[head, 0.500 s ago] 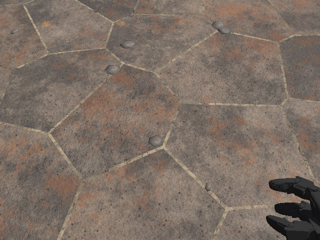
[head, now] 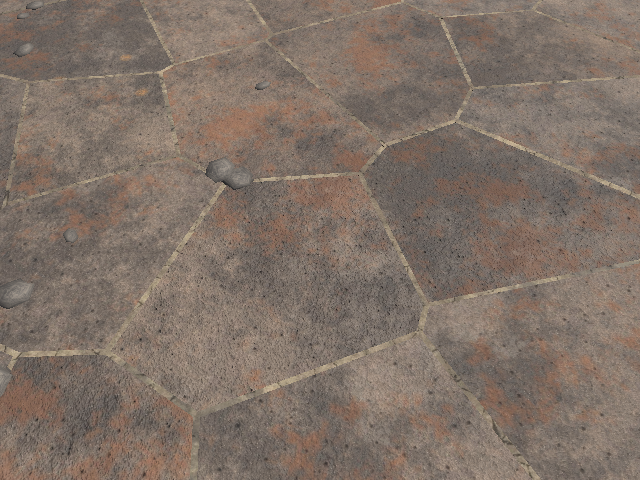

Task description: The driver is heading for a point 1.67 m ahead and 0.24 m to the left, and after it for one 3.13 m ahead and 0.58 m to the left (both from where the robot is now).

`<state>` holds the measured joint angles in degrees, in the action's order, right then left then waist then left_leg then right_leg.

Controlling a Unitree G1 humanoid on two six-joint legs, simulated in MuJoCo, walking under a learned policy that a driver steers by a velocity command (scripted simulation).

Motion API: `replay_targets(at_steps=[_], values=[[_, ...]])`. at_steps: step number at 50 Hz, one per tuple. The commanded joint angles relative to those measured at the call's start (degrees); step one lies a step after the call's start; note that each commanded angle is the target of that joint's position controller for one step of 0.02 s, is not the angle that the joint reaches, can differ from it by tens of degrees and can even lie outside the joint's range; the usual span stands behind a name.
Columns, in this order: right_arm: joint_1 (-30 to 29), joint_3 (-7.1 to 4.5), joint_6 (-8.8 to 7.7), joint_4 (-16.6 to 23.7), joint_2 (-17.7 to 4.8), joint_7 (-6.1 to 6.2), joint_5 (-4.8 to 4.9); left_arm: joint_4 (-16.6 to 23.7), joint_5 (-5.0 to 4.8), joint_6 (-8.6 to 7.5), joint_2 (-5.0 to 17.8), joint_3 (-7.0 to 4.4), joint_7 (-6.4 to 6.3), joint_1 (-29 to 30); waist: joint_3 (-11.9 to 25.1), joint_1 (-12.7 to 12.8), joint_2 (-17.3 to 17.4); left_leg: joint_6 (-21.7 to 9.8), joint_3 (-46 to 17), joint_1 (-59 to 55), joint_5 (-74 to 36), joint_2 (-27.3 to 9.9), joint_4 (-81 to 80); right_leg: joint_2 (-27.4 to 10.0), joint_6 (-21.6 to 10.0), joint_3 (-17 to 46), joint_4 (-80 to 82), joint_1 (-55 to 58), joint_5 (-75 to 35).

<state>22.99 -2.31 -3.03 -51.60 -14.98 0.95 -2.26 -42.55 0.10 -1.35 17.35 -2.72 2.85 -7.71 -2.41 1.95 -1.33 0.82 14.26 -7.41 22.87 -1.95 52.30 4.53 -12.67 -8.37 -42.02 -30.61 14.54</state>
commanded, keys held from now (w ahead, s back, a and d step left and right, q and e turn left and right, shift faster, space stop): w+e+shift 0.04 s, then w+q+shift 0.82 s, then w+shift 0.10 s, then w+e+shift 0.04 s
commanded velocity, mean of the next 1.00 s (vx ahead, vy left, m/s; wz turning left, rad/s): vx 1.00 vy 0.00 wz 0.44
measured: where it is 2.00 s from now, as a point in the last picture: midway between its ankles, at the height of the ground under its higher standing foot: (247, 82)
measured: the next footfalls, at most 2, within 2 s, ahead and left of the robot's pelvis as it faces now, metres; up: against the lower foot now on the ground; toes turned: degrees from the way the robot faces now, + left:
left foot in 0.44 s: +0.63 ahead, +0.05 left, +0.00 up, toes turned +3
right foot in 0.84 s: +1.08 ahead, -0.05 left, +0.00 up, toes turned +25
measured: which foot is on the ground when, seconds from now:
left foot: up 0.00-0.42, down 0.44-0.84, up 0.86-1.00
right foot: down 0.00-0.44, up 0.46-0.82, down 0.84-1.00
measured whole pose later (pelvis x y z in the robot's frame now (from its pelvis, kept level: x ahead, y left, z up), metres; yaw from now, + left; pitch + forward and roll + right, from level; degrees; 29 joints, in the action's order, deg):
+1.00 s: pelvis +0.98 +0.05 +0.04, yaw +28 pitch +3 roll -2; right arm 14.3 -4.1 -2.4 -44.3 -21.2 -1.7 -1.8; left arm -43.0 3.2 -5.4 17.2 -2.1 -0.6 -14.8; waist 0.0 0.2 2.3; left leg -6.0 -2.7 26.5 18.3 2.4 73.2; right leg -0.8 1.2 -2.9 -28.1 -16.1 14.8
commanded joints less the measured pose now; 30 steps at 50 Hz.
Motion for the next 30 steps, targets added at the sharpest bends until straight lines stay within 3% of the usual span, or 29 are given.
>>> replay_targets(at_steps=[1, 2, 3, 5, 6, 7, 8, 9, 10, 12, 14, 16, 18, 19, 20, 21, 22, 23, 24, 25, 26, 28, 30], values=[[-6.40, 0.78, -3.10, 16.36, -2.87, -0.95, 0.17, -2.71, 0.76, 1.90, 18.16, -5.60, -1.87, -18.58, 15.14, 2.63, -14.97, -0.57, -17.58, 55.92, 5.81, 5.78, 47.19, -16.73, -17.21, 53.12, 21.09, 50.77, 6.54], [-10.40, 0.56, -4.50, 15.75, -7.13, -0.85, -0.42, -1.63, 1.24, 1.61, 14.25, -5.24, -2.30, -17.22, 9.07, 3.32, -2.50, -1.10, -19.91, 58.78, 1.07, 2.04, 41.46, -18.77, -14.03, 58.37, 30.70, 45.55, 17.15], [-10.76, 0.36, -4.61, 14.35, -8.33, -0.88, -0.02, -2.40, 1.36, 1.00, 10.25, -4.22, -2.61, -15.11, 3.16, 0.29, 5.36, -1.44, -19.33, 55.33, -4.40, -1.15, 34.75, -18.27, -10.26, 51.91, 30.98, 36.02, 15.34], [-9.16, 1.18, -2.39, 12.61, -6.47, -0.93, -1.20, -2.69, 1.03, -1.34, 6.81, -2.68, -3.31, -12.27, -0.39, -3.98, 8.76, -0.57, -18.28, 45.64, -6.60, -5.37, 26.99, -14.17, -6.50, 38.45, 30.36, 20.75, 4.02], [-8.86, 1.55, -0.93, 11.85, -5.42, -1.42, -1.12, -3.33, 0.83, -2.62, 5.05, -1.83, -3.30, -12.16, -1.47, -4.90, 8.58, -0.02, -17.81, 41.98, -6.80, -6.95, 23.65, -12.03, -5.03, 33.25, 31.63, 14.98, 0.56], [-9.83, 1.76, 0.09, 12.15, -4.68, -1.98, -0.71, -3.82, 0.78, -3.79, 5.37, -1.75, -2.98, -12.60, -2.23, -4.93, 7.20, 0.20, -16.71, 40.84, -7.61, -7.90, 19.60, -10.58, -3.81, 28.82, 33.00, 12.27, -2.94], [-12.30, 1.83, 0.70, 12.42, -4.42, -2.36, -0.16, -4.34, 0.64, -4.62, 5.63, -1.89, -2.54, -13.48, -3.34, -3.85, 6.96, -0.43, -14.97, 42.11, -10.97, -8.13, 15.55, -7.98, -1.35, 22.64, 33.94, 13.10, -9.49], [-16.50, 2.38, 0.81, 14.43, -3.19, -2.68, 0.56, -4.85, 0.62, -5.27, 6.43, -2.09, -2.15, -15.92, -4.57, -1.79, 3.21, -0.98, -13.55, 43.65, -15.38, -8.38, 9.91, -8.38, -0.23, 21.14, 35.67, 13.31, -16.07], [-20.37, 2.42, 0.59, 15.14, -3.36, -2.87, 1.09, -5.53, 0.41, -5.67, 5.26, -1.88, -1.82, -17.49, -6.12, 0.08, 3.46, -2.08, -12.39, 44.84, -20.12, -8.25, 4.47, -6.95, 2.11, 17.24, 36.32, 15.51, -22.43], [-23.52, 2.74, 0.03, 15.20, -2.06, -3.45, 1.68, -6.17, 0.14, -6.19, 4.76, -1.54, -1.65, -19.31, -4.89, 2.13, 3.41, -4.49, -8.70, 43.15, -28.48, -4.91, -6.26, -4.44, 6.14, 10.18, 36.86, 21.00, -32.85], [-26.58, 3.02, -0.52, 15.76, -1.22, -3.94, 2.35, -7.52, 0.39, -6.63, 5.23, -1.24, -2.20, -21.75, -4.40, 3.76, 1.31, -6.53, -6.48, 41.29, -33.86, -1.73, -14.26, -6.72, 7.80, 7.08, 39.90, 26.98, -42.31], [-25.00, 2.32, -0.94, 14.40, -3.19, -4.04, 2.32, -7.61, 0.89, -6.75, 6.19, -1.05, -3.00, -20.58, -2.08, 2.07, -1.20, -7.84, -4.98, 38.77, -35.67, 2.22, -18.20, -8.50, 9.73, 3.72, 37.99, 34.60, -57.65], [-20.19, 1.30, -0.72, 12.25, -6.04, -3.93, 1.88, -7.12, 1.58, -6.06, 8.26, -1.37, -4.58, -18.56, 2.21, -1.74, -5.00, -8.55, -3.66, 34.04, -32.23, 6.36, -18.79, -10.93, 11.76, 1.43, 31.07, 40.98, -75.26], [-13.64, 0.46, -0.37, 10.12, -8.11, -3.69, 1.80, -6.67, 2.37, -5.22, 9.18, -1.70, -5.37, -16.85, 5.45, -5.52, -6.18, -9.02, -3.14, 28.36, -28.60, 8.79, -17.86, -12.21, 12.55, 0.59, 22.97, 42.15, -82.73], [-3.09, -0.66, -0.02, 6.72, -10.40, -3.37, 1.90, -5.74, 3.13, -4.23, 9.98, -2.04, -5.94, -14.10, 9.45, -10.80, -6.55, -9.95, -3.34, 19.20, -24.68, 10.62, -16.37, -12.94, 12.85, 0.38, 10.18, 40.25, -87.25], [10.59, -2.02, 0.32, 2.68, -12.38, -2.84, 2.03, -4.09, 3.47, -3.33, 11.56, -2.61, -6.30, -8.38, 12.19, -18.27, -5.87, -12.59, -7.34, 8.27, -21.72, 8.46, -18.55, -12.74, 12.91, 0.17, -9.12, 33.47, -84.45], [18.84, -3.46, 0.92, 0.14, -14.12, -2.08, 2.21, -3.00, 3.27, -3.42, 10.16, -2.48, -5.84, -2.92, 11.37, -22.55, 1.13, -15.91, -13.95, -1.04, -17.22, 4.26, -19.66, -4.88, 12.24, -0.37, -36.53, 19.78, -45.46], [11.54, -4.06, 1.48, 0.78, -16.88, -1.72, 0.62, 2.05, 1.64, -4.90, -0.37, 0.22, -4.15, -7.44, 11.87, -9.14, 20.87, -26.32, -42.11, -17.84, -21.33, -7.70, -18.19, 3.95, 15.77, 6.88, -58.59, -13.59, 15.37], [6.12, -4.27, 1.55, 3.50, -15.49, -1.87, 1.03, 4.28, 1.22, -6.16, 1.14, 1.62, -3.88, -8.87, 19.25, -8.76, 11.83, -30.73, -60.57, -19.51, -2.63, -13.54, -32.26, 0.60, 13.85, 16.39, -58.06, -20.15, 12.00], [3.30, -3.75, 1.48, 4.36, -11.33, -1.47, 1.14, 4.33, 2.01, -7.03, 3.96, 1.75, -3.37, -4.93, 11.19, -7.65, 0.66, -27.27, -59.10, -9.08, 5.91, -12.67, -38.43, -3.32, 12.16, 17.49, -50.25, -19.19, 5.38], [1.44, -3.13, 1.36, 3.85, -8.75, -1.46, 1.14, 4.50, 2.48, -7.30, 4.41, 1.82, -2.94, -3.70, 4.58, -4.31, -5.32, -24.17, -53.89, 2.68, 3.70, -10.49, -40.59, -5.65, 11.48, 15.96, -42.86, -15.44, 2.62], [0.34, -2.43, 0.00, 3.53, -8.26, -0.94, 1.58, 5.66, 4.70, -4.97, 3.24, 2.62, -2.56, -2.84, -1.18, -0.16, -6.08, -21.50, -45.41, 17.74, -4.34, -4.79, -41.75, -8.11, 13.23, 14.60, -36.23, -9.84, 4.22], [-0.12, -2.51, -1.45, 3.94, -9.65, -1.36, 1.98, 7.90, 4.86, -2.92, 2.30, 3.54, -2.17, -0.22, -4.14, 0.97, -3.21, -20.81, -39.70, 28.88, -7.82, -0.82, -44.32, -10.04, 14.87, 11.52, -25.26, -5.55, 4.16]])
Keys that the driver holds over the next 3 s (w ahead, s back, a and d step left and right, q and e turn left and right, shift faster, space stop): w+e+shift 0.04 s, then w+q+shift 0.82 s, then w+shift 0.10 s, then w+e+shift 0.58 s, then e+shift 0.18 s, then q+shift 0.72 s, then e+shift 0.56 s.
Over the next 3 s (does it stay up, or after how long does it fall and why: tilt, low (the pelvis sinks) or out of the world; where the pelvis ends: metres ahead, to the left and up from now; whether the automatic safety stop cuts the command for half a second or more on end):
stays up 1.85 0.32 0.05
